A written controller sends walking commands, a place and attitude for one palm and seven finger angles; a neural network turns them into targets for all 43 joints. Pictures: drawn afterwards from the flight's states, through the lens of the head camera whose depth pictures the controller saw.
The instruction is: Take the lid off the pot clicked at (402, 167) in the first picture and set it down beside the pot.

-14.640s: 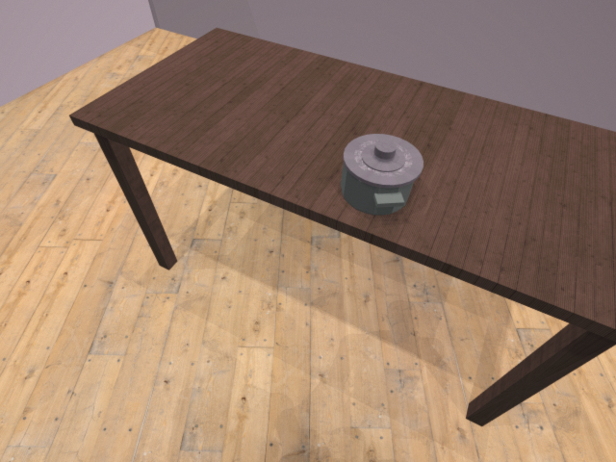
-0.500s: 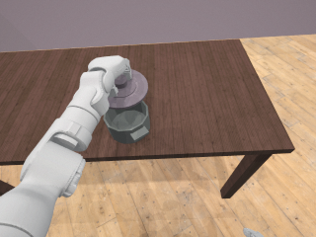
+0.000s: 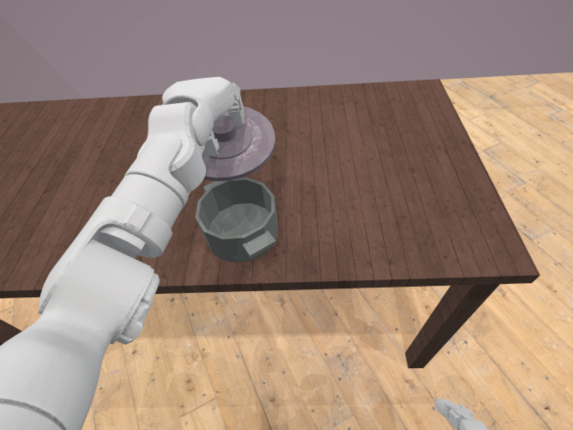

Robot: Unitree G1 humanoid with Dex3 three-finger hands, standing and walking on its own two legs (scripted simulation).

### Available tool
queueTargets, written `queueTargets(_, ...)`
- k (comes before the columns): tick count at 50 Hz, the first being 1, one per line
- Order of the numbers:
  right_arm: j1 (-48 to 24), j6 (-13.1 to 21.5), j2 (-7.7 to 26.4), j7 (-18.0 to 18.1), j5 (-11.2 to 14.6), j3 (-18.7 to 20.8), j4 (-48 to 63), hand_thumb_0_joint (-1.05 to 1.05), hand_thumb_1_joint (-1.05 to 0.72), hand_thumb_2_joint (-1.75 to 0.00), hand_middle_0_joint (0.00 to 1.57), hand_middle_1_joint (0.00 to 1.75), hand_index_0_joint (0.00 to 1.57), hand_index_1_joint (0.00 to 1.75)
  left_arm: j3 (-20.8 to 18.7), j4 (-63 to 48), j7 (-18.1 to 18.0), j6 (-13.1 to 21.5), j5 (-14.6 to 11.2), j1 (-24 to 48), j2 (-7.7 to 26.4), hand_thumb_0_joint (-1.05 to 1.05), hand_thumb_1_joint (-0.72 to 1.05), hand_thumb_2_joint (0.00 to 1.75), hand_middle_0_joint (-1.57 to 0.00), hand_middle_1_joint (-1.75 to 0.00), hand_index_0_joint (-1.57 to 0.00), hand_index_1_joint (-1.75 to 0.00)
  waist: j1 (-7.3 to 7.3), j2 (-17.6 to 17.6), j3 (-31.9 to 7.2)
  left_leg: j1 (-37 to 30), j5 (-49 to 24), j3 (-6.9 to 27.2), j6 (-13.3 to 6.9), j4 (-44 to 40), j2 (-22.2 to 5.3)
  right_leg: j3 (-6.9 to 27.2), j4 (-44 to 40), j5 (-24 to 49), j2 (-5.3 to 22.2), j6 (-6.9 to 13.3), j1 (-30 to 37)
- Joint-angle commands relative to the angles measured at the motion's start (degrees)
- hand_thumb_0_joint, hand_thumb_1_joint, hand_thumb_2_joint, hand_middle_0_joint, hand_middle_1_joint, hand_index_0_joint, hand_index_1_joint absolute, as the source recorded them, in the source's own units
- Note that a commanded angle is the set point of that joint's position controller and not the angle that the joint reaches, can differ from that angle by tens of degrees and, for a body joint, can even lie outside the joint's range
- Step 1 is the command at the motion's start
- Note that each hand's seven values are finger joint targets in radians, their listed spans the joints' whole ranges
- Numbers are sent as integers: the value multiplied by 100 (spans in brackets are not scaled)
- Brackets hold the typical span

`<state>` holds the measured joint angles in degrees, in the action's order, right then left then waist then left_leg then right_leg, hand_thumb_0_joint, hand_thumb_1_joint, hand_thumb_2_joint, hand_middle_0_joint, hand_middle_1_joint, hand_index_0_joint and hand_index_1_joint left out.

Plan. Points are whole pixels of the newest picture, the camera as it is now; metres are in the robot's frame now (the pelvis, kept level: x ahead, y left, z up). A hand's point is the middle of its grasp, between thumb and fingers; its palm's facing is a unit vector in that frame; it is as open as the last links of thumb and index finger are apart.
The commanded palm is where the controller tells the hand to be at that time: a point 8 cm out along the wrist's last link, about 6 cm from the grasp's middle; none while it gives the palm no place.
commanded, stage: lift the lid straight up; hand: left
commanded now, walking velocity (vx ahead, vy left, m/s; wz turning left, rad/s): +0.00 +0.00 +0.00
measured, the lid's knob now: (222, 128) +0.51 +0.09 +0.15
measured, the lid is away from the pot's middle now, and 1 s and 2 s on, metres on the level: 0.02 0.08 0.20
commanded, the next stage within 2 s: move the lid sideways beside the pot in 0.20 s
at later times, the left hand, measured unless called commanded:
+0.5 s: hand (192, 141) +0.46 +0.12 +0.17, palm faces -0.29 -0.06 -0.95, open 7.6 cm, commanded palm +0.46 +0.14 +0.24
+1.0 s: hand (148, 145) +0.46 +0.19 +0.16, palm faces -0.32 -0.05 -0.95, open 7.6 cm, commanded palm +0.46 +0.20 +0.24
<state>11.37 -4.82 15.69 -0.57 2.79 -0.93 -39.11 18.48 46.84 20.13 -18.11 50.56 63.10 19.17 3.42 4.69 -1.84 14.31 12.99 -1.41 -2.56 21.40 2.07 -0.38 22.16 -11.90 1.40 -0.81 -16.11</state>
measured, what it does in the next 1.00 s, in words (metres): stands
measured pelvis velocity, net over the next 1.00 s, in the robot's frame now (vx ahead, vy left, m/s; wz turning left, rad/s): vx -0.01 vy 0.01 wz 0.00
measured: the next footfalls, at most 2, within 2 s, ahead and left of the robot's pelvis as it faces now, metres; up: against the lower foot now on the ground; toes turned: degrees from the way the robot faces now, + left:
none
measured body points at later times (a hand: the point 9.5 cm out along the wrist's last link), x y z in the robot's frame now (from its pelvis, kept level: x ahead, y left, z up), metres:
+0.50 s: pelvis -0.01 +0.00 +0.00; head +0.03 -0.03 +0.45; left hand +0.47 +0.12 +0.22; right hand +0.10 -0.26 -0.13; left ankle -0.03 +0.09 -0.74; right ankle -0.01 -0.13 -0.74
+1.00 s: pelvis -0.01 +0.01 +0.00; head +0.04 -0.01 +0.45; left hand +0.48 +0.19 +0.22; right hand +0.09 -0.26 -0.12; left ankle -0.03 +0.09 -0.74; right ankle -0.01 -0.13 -0.74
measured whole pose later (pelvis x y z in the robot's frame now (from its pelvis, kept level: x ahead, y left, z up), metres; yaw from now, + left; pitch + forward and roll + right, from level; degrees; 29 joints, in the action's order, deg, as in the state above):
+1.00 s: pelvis -0.01 +0.01 +0.00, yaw +0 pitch +5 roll -1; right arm 13.3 -5.5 17.0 0.7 3.4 -0.6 -37.6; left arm 13.2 45.2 26.3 -10.6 51.6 60.1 30.3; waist 4.1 3.5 0.2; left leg 13.6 12.2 -1.1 -3.1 20.7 2.1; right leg -0.6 18.9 -9.8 1.4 -1.3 -14.1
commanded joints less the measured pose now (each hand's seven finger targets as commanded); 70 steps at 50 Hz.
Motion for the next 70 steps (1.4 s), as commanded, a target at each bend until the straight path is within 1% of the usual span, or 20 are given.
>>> queueTargets(1, -287, 213, 669, 42, 45, 209, 760, 0, -90, -90, 20, 30, 20, 30, -503, -1586, -210, 23, 117, 3902, 1294, 0, 75, 95, -112, -120, -70, -106, 51, -605, -2752, -1301, -2406, 295, -139, 127, 82, 0, 137, 2616, -266, 254, 1049)
queueTargets(6, -261, 123, 705, 81, 41, 182, 728, 0, -90, -90, 20, 30, 20, 30, -685, -1132, -85, 25, 156, 3569, 1507, 0, 75, 95, -112, -120, -70, -106, 24, -962, -2383, -996, -1979, 222, -138, 18, 96, -52, 46, 2420, -269, 231, 1121)
queueTargets(15, -246, 233, 647, 128, 36, 193, 815, 0, -90, -90, 20, 30, 20, 30, -559, -1573, -94, 302, 126, 3924, 1435, 0, 75, 95, -112, -120, -70, -106, 85, -555, -2664, -1321, -2064, 297, -140, 73, 52, 7, 27, 2299, -269, 272, 991)
queueTargets(19, -168, 187, 746, 160, 44, 181, 714, 0, -90, -90, 20, 30, 20, 30, -1016, -1041, -162, 269, 169, 3652, 1970, 0, 75, 95, -112, -120, -70, -106, 2, -736, -2378, -974, -1724, 216, -141, -56, 68, -9, -34, 2116, -267, 256, 1103)
queueTargets(23, -166, 222, 719, 170, 33, 189, 794, 0, -90, -90, 20, 30, 20, 30, -908, -1297, -117, 395, 270, 3800, 1961, 0, 75, 95, -112, -120, -70, -106, 11, -446, -2634, -1095, -1916, 257, -153, -17, 50, 34, -33, 2207, -244, 297, 1139)
queueTargets(28, -101, 223, 785, 178, 49, 232, 834, 0, -90, -90, 20, 30, 20, 30, -1023, -1280, 27, 467, 186, 3442, 2106, 0, 75, 95, -112, -120, -70, -106, 12, -541, -2689, -1237, -2192, 294, -180, 7, 38, 3, -74, 2348, -270, 276, 1179)
queueTargets(30, -69, 194, 789, 171, 71, 236, 774, 0, -90, -90, 20, 30, 20, 30, -810, -1166, 88, 471, 198, 3508, 1927, 0, 75, 95, -112, -120, -70, -106, 95, -616, -2365, -1207, -2128, 290, -170, 11, 34, -37, -94, 2284, -292, 257, 990)
queueTargets(34, 47, 187, 857, 224, 56, 246, 770, 0, -90, -90, 20, 30, 20, 30, -1200, -1269, 145, 627, 215, 3596, 2524, 0, 75, 95, -112, -120, -70, -106, 74, -532, -2490, -1213, -2055, 271, -194, -3, 51, -12, -124, 2282, -279, 261, 1123)
queueTargets(39, 125, 209, 856, 194, 54, 295, 804, 0, -90, -90, 20, 30, 20, 30, -1165, -1611, 168, 773, 185, 3468, 2477, 0, 75, 95, -112, -120, -70, -106, 81, -340, -2695, -1602, -2599, 364, -185, 87, -6, -35, -141, 2375, -310, 265, 1001)
queueTargets(42, 90, 139, 892, 193, 86, 278, 767, 0, -90, -90, 20, 30, 20, 30, -1208, -1304, 225, 754, 190, 3335, 2594, 0, 75, 95, -112, -120, -70, -106, 81, -483, -2392, -1334, -2373, 314, -185, 24, 23, -68, -172, 2363, -307, 259, 1031)
queueTargets(46, 113, 112, 913, 158, 69, 302, 791, 0, -90, -90, 20, 30, 20, 30, -1298, -1390, 243, 775, 246, 3177, 2713, 0, 75, 95, -112, -120, -70, -106, 70, -291, -2490, -1562, -2737, 383, -167, 119, -14, -81, -182, 2329, -333, 275, 902)
queueTargets(48, 74, 88, 915, 147, 88, 307, 835, 0, -90, -90, 20, 30, 20, 30, -1136, -1510, 299, 793, 170, 3218, 2533, 0, 75, 95, -112, -120, -70, -106, 105, -242, -2446, -1548, -2761, 384, -165, 120, -4, -95, -201, 2333, -331, 282, 857)
queueTargets(50, 122, 56, 956, 162, 93, 311, 803, 0, -90, -90, 20, 30, 20, 30, -1411, -1581, 308, 822, 203, 3300, 2940, 0, 75, 95, -112, -120, -70, -106, 79, -383, -2531, -1540, -2637, 369, -173, 95, -10, -94, -196, 2349, -335, 263, 995)
queueTargets(52, 100, 40, 935, 183, 96, 294, 799, 0, -90, -90, 20, 30, 20, 30, -1235, -1417, 361, 852, 192, 3325, 2791, 0, 75, 95, -112, -120, -70, -106, 131, -375, -2396, -1450, -2548, 354, -178, 98, 17, -108, -214, 2343, -335, 262, 934)
queueTargets(57, 167, 1, 971, 193, 93, 304, 804, 0, -90, -90, 20, 30, 20, 30, -1458, -1483, 357, 1014, 215, 3385, 3168, 0, 75, 95, -112, -120, -70, -106, 106, -106, -2558, -1558, -2711, 383, -170, 136, 6, -110, -209, 2336, -340, 280, 926)
queueTargets(59, 152, -9, 954, 174, 87, 308, 842, 0, -90, -90, 20, 30, 20, 30, -1330, -1780, 366, 1079, 211, 3486, 3063, 0, 75, 95, -112, -120, -70, -106, 150, 20, -2778, -1816, -3107, 455, -160, 202, -17, -106, -207, 2399, -355, 269, 863)
queueTargets(61, 225, -43, 977, 177, 100, 315, 754, 0, -90, -90, 20, 30, 20, 30, -1311, -1298, 406, 1040, 192, 3218, 2992, 0, 75, 95, -112, -120, -70, -106, 180, -107, -2399, -1668, -2853, 448, -153, 187, -29, -156, -265, 2166, -378, 268, 668)
queueTargets(65, 241, -101, 1024, 178, 119, 319, 753, 0, -90, -90, 20, 30, 20, 30, -1393, -1303, 462, 1135, 150, 3305, 3175, 0, 75, 95, -112, -120, -70, -106, 174, -203, -2429, -1573, -2670, 423, -164, 159, -8, -158, -262, 2155, -369, 263, 743)
queueTargets(68, 261, -96, 1014, 179, 130, 336, 761, 0, -90, -90, 20, 30, 20, 30, -1165, -1487, 484, 1211, 125, 3454, 2954, 0, 75, 95, -112, -120, -70, -106, 217, 79, -2468, -1760, -2901, 483, -142, 203, -41, -190, -273, 2050, -386, 281, 528)
queueTargets(70, 332, -103, 1042, 196, 104, 333, 720, 0, -90, -90, 20, 30, 20, 30, -1562, -1393, 436, 1276, 178, 3403, 3431, 0, 75, 95, -112, -120, -70, -106, 176, -34, -2629, -1757, -2835, 489, -158, 213, -24, -173, -264, 2074, -406, 281, 673)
